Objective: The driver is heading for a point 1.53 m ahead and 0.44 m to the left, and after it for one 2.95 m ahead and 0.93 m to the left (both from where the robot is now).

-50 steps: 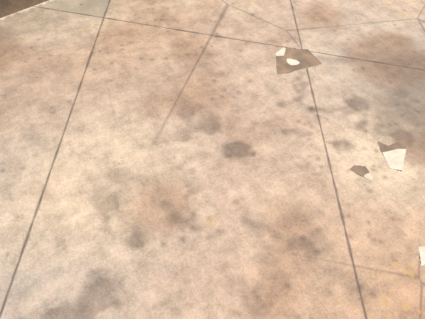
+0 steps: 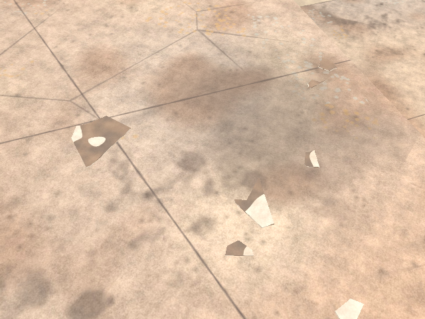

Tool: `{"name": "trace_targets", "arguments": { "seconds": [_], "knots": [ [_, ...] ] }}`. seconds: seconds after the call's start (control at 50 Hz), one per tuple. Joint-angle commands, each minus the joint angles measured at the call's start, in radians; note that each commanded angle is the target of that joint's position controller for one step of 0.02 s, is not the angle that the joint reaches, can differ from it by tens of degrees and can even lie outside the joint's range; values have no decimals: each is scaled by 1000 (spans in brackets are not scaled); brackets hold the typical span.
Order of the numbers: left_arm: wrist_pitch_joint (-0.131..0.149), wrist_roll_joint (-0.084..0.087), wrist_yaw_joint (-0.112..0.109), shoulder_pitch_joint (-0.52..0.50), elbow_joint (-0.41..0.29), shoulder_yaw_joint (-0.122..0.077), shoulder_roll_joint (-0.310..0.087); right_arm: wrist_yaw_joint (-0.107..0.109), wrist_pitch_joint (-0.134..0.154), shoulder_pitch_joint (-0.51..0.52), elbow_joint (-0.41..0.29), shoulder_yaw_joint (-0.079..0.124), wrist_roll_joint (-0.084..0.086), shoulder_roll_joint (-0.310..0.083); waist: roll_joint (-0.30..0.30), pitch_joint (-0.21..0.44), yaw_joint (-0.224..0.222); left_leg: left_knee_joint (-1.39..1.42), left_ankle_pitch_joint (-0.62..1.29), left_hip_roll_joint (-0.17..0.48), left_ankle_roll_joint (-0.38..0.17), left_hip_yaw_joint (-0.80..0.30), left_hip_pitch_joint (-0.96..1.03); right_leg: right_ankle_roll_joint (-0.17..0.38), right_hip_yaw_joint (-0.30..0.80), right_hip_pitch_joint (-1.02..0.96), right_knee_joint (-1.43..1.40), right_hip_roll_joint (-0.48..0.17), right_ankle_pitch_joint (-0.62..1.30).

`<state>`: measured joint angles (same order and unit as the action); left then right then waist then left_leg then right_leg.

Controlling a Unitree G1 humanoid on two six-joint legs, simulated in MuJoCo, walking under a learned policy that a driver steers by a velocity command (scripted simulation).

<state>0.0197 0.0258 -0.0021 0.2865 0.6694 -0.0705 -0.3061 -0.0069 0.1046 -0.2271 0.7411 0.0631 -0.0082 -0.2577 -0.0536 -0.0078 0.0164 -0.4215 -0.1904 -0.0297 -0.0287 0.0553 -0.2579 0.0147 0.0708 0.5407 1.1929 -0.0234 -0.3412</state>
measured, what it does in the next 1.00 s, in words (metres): walks ahead, turning left: right foot, then left foot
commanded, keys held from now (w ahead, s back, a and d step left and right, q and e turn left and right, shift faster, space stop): w+e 0.04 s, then w+q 0.22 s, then s+q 0.40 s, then q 0.22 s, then w+q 0.12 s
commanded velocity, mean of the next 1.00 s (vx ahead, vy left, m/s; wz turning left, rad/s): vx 0.17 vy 0.00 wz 0.27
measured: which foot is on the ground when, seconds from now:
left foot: down 0.00-0.32, up 0.34-0.70, down 0.72-1.00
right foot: up 0.00-0.30, down 0.32-0.74, up 0.76-1.00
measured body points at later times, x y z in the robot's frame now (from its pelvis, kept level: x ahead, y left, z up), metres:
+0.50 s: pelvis +0.21 -0.06 +0.00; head +0.26 -0.07 +0.44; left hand +0.38 +0.21 -0.09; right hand +0.31 -0.34 -0.13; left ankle +0.17 +0.09 -0.66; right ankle +0.28 -0.17 -0.74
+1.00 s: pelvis +0.22 -0.03 +0.00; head +0.24 +0.00 +0.45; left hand +0.26 +0.29 -0.12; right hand +0.46 -0.25 -0.08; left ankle +0.26 +0.07 -0.74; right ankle +0.26 -0.18 -0.69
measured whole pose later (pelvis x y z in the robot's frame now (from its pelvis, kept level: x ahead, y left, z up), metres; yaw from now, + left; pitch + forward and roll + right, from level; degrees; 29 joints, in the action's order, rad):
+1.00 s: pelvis +0.22 -0.03 +0.00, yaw +21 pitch +2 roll -3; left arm -0.02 0.01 -0.03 0.11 0.79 -0.09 -0.30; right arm 0.04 -0.03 -0.20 0.63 0.07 0.01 -0.29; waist -0.01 -0.03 0.01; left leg -0.47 -0.12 -0.04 -0.05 -0.09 -0.39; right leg -0.05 0.04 0.45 0.91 0.03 -0.39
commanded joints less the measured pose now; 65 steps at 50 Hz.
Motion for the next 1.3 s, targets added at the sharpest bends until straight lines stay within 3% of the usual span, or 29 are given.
{"name": "trace_targets", "arguments": {
  "seconds": [0.02, 0.08, 0.14, 0.22, 0.26, 0.3, 0.32, 0.34, 0.36, 0.38, 0.42, 0.44, 0.52, 0.7, 0.72, 0.74, 0.76, 0.78, 0.8, 0.84, 0.9, 1.02, 1.1, 1.12, 1.14, 1.16, 1.18, 1.22, 1.3],
  "knots": [
    [4, -1, 4, -26, -94, -15, -44, 2, 19, 1, -29, 29, 2, -123, 153, -9, -1, 252, 99, 281, -164, -230, 118, -13, 38, 184, -29, -84, 75],
    [12, -10, 4, -76, -103, -2, -15, -2, 19, -40, 13, 33, 1, -146, 112, -5, 10, 265, 209, 279, -183, -163, 141, -21, 48, 192, -177, -79, 177],
    [35, -18, 21, -178, -122, 14, 6, -4, 2, -50, 39, 29, 25, -165, 111, -30, 28, 264, 247, 239, -172, -103, 139, -15, -29, 132, -405, -74, 303],
    [59, -4, 43, -301, -156, 15, -4, -7, -19, -134, 75, 34, 41, -209, 127, -54, 68, 224, 245, 267, -161, -138, 184, -13, -69, 46, -590, -31, 292],
    [68, -1, 47, -281, -157, 2, -37, -4, -30, -143, 89, 37, 45, -224, 154, -41, 38, 172, 275, 292, -143, -171, 225, 7, -64, -19, -660, -12, 239],
    [78, -31, 35, -98, -103, -31, -102, 3, -41, -125, 93, 28, 42, -205, 147, 72, -70, -83, 566, 206, -73, -117, 194, 58, -87, -324, -770, 26, 383],
    [81, -65, 22, 40, -83, -48, -172, 6, -32, -114, 61, 6, 18, -147, 91, 230, -122, -328, 355, 136, -11, -82, 22, 114, 31, -623, -689, -130, 766],
    [67, -90, 10, 65, -92, -52, -236, 1, -21, -247, 46, -35, -1, -25, -201, 406, -71, -704, -425, 2, 73, -59, -345, 293, 362, -984, -621, -456, 1231],
    [49, -78, 12, 91, -102, -43, -178, 5, -22, -243, 66, -8, 25, -141, -150, 523, -122, -851, -522, 11, 89, -200, -349, 334, 406, -931, -647, -467, 1231],
    [40, -62, 10, 28, -102, -28, -134, 7, -33, -157, 43, 13, 50, -188, -111, 388, -108, -896, -496, 48, 93, -185, -422, 304, 262, -838, -658, -412, 1227],
    [31, -31, 1, -86, -87, -7, -66, 24, -71, -112, 39, 14, 34, -151, -61, 206, -43, -820, -391, 98, 116, -133, -426, 244, 120, -603, -737, -324, 1036],
    [29, -32, -1, -136, -82, -6, -59, 29, -97, -138, 42, 17, 31, -135, -76, 161, -1, -785, -354, 112, 129, -124, -340, 228, 62, -471, -788, -299, 961],
    [25, -55, -17, -245, -69, -22, -92, 40, -153, -136, -5, 17, 20, -92, -98, 118, 51, -658, -192, 94, 146, -79, -224, 236, -72, -296, -867, -294, 864],
    [-20, -7, -48, -257, 12, -31, -123, -16, -165, -57, -97, 38, 11, -133, -61, 104, 41, -215, 11, 75, 27, 3, -29, 147, -162, -315, -737, -306, 500],
    [-24, -6, -45, -207, 38, -29, -102, -10, -160, -62, -98, 49, 5, -158, -7, 95, 30, -133, 114, 61, -7, -17, 25, 89, -186, -289, -660, -261, 374],
    [-32, -29, -40, -140, 53, -26, -77, 8, -151, -44, -120, 75, 1, -257, 230, 54, -9, -5, 538, 191, -72, -231, 64, -7, -276, -184, -447, -144, 114],
    [-41, -55, -40, -159, 20, -18, -70, 18, -144, -32, -162, 84, -24, -339, 443, 46, -13, 52, 738, 409, -277, -551, 126, -89, -226, 58, -153, 12, -355],
    [-47, -46, -45, -239, 7, -27, -96, 7, -125, -69, -153, 77, -46, -317, 322, 153, 54, 92, 569, 423, -342, -582, 95, -72, -47, 71, 13, 35, -374],
    [-54, -22, -47, -257, 6, -32, -98, 3, -108, -24, -155, 71, -39, -300, 245, 132, 31, 100, 411, 366, -289, -502, 73, -48, -7, 88, 61, 24, -283],
    [-61, -30, -58, -219, 45, -44, -105, 19, -108, 83, -169, 53, 9, -221, 162, 105, -16, 97, 167, 282, -183, -421, 51, -44, 14, 101, 21, 2, -124],
    [-46, -27, -46, -185, 55, -44, -81, 37, -119, 89, -181, 37, 11, -174, 189, 153, -32, 112, -12, 209, -157, -382, 47, -59, -4, 31, -50, 27, -16],
    [-6, -14, -9, -176, 54, -34, -68, 55, -124, 36, -176, 59, 18, -222, 253, 118, -12, 197, -418, 199, -164, -498, 1, -50, -44, -156, -454, 68, -104],
    [21, -10, 8, 5, 126, -42, -77, 52, -138, 85, -190, 56, 38, -202, 243, 41, -102, 199, -483, 120, -109, -510, -179, 31, -75, -420, -801, 70, 24],
    [23, -23, 4, 105, 170, -49, -101, 53, -140, 124, -209, 49, 41, -171, 199, 28, -138, 99, -455, 48, -39, -433, -299, 57, -63, -566, -915, 18, 59],
    [26, -22, -2, 138, 180, -55, -137, 49, -143, 66, -195, 31, 49, -84, -52, 68, -101, -291, -416, -45, -5, -273, -447, 82, 173, -684, -931, -212, -105],
    [38, -57, 4, 45, 136, -64, -213, 40, -125, 83, -245, 40, 46, -120, -164, -24, -62, -459, -293, -62, -2, -228, -643, 186, 489, -541, -1027, -386, -362],
    [53, -61, -5, -42, 106, -62, -197, 30, -110, 99, -250, 51, 40, -175, -166, -87, -27, -571, -213, 10, -1, -261, -675, 222, 526, -457, -1069, -416, -463],
    [65, -28, -25, -113, 86, -38, -114, 16, -105, 34, -195, 61, 23, -187, -120, -89, 1, -677, -82, 24, 24, -235, -665, 131, 316, -489, -1071, -304, -293],
    [79, -40, -27, 41, 129, -24, -91, 5, -87, 71, -193, 36, 23, -104, -41, -83, -66, -753, 64, 45, 53, -182, -639, 118, 70, -491, -1069, -231, -14]
  ]
}}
